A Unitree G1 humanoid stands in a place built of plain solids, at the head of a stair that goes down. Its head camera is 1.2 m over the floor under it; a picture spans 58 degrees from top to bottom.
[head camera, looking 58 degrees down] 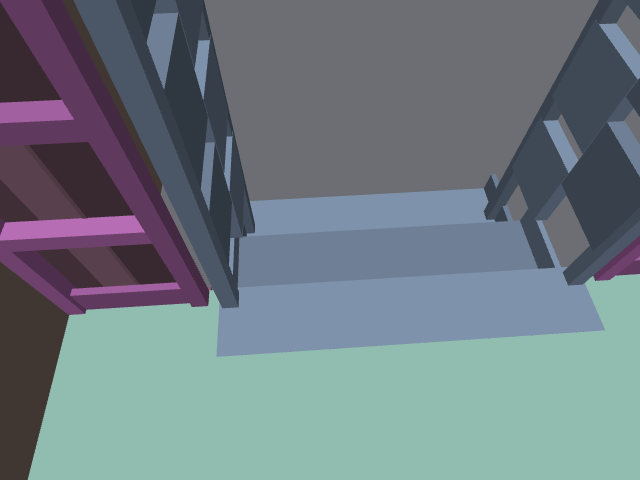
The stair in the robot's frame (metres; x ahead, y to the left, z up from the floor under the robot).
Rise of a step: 0.18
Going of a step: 0.30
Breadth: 1.12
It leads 4 degrees to the left of straight ahead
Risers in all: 3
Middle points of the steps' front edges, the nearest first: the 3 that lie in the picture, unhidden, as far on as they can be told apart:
0.61 -0.25 0.00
0.91 -0.23 -0.18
1.21 -0.21 -0.35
